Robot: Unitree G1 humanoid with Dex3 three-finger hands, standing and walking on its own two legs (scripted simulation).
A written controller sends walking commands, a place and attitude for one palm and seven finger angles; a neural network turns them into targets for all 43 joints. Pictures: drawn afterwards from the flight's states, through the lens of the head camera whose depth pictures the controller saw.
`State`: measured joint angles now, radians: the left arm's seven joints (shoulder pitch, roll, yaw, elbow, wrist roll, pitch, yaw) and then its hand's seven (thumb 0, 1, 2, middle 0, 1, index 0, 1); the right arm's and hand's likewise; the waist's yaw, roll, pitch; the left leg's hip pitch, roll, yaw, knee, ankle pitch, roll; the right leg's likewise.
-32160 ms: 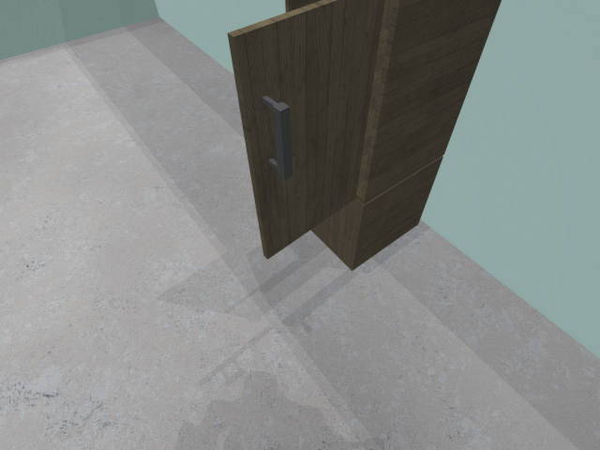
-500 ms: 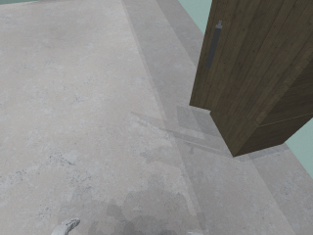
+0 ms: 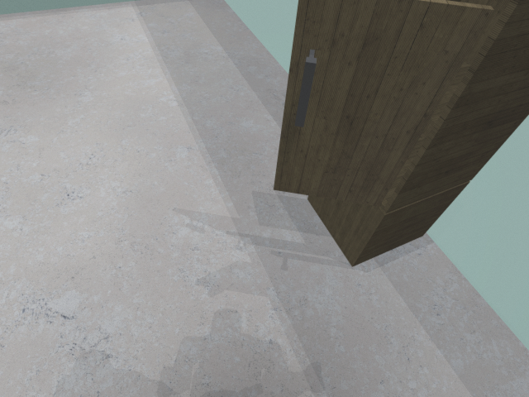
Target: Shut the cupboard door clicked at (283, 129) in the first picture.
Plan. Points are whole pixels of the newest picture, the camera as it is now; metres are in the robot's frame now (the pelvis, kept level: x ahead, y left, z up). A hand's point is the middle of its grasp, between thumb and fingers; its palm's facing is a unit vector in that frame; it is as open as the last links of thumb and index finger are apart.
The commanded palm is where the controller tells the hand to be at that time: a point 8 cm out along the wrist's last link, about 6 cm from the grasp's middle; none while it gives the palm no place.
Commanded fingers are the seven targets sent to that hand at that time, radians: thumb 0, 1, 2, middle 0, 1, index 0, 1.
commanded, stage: take the last steps up to it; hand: left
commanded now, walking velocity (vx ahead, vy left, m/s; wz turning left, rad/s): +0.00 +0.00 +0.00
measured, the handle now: (305, 89) +0.72 -0.03 +0.06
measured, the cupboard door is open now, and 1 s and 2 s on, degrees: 57 57 57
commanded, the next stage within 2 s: come to a stop and stand still in 0.80 s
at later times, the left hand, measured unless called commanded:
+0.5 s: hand (202, 384) +0.16 +0.11 -0.15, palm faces -0.10 -0.97 -0.21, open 7.4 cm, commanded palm none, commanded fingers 0.00 0.90 0.90 -0.20 -0.30 -0.20 -0.30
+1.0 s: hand (249, 299) +0.32 +0.05 -0.17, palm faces -0.10 -0.97 -0.20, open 7.4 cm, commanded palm none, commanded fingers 0.00 0.90 0.90 -0.20 -0.30 -0.20 -0.30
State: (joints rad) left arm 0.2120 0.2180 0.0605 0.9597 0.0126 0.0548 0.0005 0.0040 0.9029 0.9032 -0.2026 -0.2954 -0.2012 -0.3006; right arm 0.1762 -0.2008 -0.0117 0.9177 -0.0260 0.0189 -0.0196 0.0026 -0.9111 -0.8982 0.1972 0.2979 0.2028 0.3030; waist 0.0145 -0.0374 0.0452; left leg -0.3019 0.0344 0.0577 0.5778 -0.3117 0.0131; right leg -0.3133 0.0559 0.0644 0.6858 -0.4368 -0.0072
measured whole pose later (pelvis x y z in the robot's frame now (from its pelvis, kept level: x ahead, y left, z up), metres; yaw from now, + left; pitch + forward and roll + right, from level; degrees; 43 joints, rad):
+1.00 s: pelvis +0.23 -0.14 +0.00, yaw -7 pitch +0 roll +1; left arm 0.20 0.20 0.04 1.03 0.02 -0.02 -0.01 0.00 0.91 0.90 -0.20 -0.29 -0.20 -0.30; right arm 0.32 -0.16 -0.02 1.06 -0.03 0.00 -0.01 0.00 -0.92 -0.90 0.20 0.30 0.21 0.30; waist -0.01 -0.03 0.04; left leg -0.20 0.08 0.13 0.53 -0.31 -0.05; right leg -0.33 -0.08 -0.03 0.53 -0.17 0.01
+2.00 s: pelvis +0.24 -0.16 +0.01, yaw -6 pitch -1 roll +0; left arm 0.26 0.16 0.01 1.12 0.01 0.01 0.03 0.01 0.93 0.90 -0.20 -0.30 -0.20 -0.30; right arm 0.29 -0.16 -0.01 1.15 -0.02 0.02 -0.02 0.00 -0.91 -0.90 0.20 0.30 0.20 0.30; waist -0.02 -0.01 0.03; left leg -0.19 0.05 0.07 0.39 -0.18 -0.02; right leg -0.10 0.02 0.01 0.40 -0.28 -0.02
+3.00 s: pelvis +0.26 -0.13 +0.01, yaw -7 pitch +0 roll +0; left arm 0.25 0.21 -0.01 1.05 0.02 -0.01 0.04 0.00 0.91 0.90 -0.20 -0.29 -0.20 -0.30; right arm 0.22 -0.19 0.02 1.05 -0.02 -0.01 -0.01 0.00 -0.92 -0.90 0.20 0.30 0.20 0.30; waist 0.01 -0.01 0.03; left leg -0.23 -0.01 0.08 0.50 -0.27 0.03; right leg -0.14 -0.03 0.04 0.49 -0.35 0.03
